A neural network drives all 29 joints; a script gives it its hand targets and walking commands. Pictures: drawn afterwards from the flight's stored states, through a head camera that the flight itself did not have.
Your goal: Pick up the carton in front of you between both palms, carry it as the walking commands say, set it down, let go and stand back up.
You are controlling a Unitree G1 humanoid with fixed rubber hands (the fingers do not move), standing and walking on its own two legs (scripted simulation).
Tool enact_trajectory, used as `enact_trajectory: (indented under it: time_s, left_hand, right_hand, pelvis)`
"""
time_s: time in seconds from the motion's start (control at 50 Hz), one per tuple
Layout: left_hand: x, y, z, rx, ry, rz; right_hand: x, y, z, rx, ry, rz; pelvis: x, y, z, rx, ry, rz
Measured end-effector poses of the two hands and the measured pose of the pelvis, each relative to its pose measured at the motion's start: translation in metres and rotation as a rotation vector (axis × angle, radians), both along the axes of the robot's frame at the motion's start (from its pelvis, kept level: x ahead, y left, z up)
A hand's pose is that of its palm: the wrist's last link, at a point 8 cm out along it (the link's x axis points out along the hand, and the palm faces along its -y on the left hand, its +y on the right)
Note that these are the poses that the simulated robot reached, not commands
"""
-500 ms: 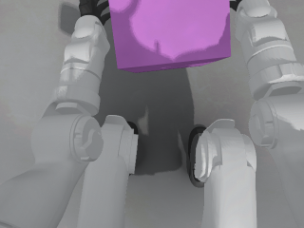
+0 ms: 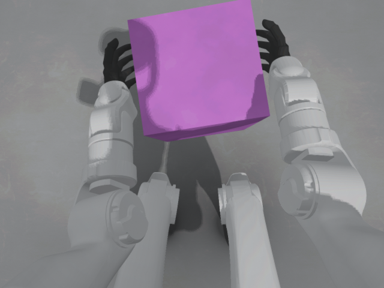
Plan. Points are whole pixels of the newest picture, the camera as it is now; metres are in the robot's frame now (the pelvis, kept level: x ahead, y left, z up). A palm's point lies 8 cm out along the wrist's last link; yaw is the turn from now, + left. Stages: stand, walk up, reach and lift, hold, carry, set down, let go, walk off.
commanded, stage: reach and lift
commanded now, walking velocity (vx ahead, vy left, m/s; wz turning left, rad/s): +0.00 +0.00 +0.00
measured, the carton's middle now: (198, 87) +0.51 -0.01 -0.15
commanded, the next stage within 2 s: none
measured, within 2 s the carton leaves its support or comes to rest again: neither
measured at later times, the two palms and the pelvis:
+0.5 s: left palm (69, 58) +0.46 +0.14 +0.09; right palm (317, 46) +0.47 -0.16 +0.07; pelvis +0.04 +0.00 +0.12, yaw -2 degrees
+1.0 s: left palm out of the picture +0.43 +0.14 +0.24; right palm out of the picture +0.42 -0.16 +0.23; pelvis +0.10 +0.01 +0.26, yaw -3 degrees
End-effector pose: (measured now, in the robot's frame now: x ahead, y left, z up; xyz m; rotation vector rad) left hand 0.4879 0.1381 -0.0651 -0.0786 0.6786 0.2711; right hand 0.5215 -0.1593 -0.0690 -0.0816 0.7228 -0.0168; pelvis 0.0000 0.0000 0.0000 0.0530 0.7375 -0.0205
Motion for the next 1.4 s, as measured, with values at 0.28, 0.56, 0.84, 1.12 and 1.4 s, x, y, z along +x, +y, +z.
enact_trajectory:
  time_s: [0.28, 0.56, 0.84, 1.12, 1.4]
  left_hand:
    - [-0.009, -0.001, 0.078, 0.002, -0.023, -0.034]
    - [-0.031, 0.003, 0.172, -0.001, -0.014, -0.056]
    - [-0.049, 0.004, 0.257, -0.003, -0.015, -0.094]
    - [-0.067, 0.006, 0.340, 0.010, -0.020, -0.141]
    - [-0.080, 0.008, 0.398, 0.048, -0.021, -0.194]
  right_hand:
    - [-0.025, -0.002, 0.069, 0.029, -0.020, -0.055]
    - [-0.055, 0.002, 0.164, 0.038, -0.010, -0.094]
    - [-0.085, 0.003, 0.250, 0.039, -0.012, -0.137]
    - [-0.113, 0.004, 0.334, 0.028, -0.020, -0.167]
    - [-0.135, 0.008, 0.392, -0.002, -0.022, -0.172]
  pelvis:
    - [0.020, 0.002, 0.061, -0.014, -0.022, -0.009]
    - [0.048, 0.000, 0.141, -0.028, -0.151, -0.011]
    - [0.077, 0.004, 0.219, -0.047, -0.312, -0.014]
    - [0.106, 0.008, 0.284, -0.062, -0.539, -0.022]
    - [0.108, 0.009, 0.307, -0.071, -0.760, -0.020]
